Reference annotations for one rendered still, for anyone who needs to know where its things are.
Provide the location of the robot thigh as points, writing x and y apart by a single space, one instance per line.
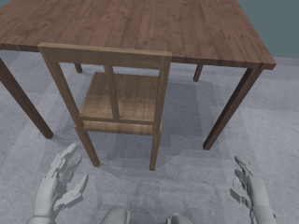
176 219
117 215

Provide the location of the left robot hand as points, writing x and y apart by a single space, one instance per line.
53 185

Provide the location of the table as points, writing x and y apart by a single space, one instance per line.
202 32

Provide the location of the right robot forearm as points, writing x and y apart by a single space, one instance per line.
261 214

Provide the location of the robot right thigh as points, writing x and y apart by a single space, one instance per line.
176 219

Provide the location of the chair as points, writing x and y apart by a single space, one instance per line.
114 103

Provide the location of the robot left thigh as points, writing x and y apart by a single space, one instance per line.
117 215

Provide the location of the right robot hand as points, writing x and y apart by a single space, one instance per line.
253 191

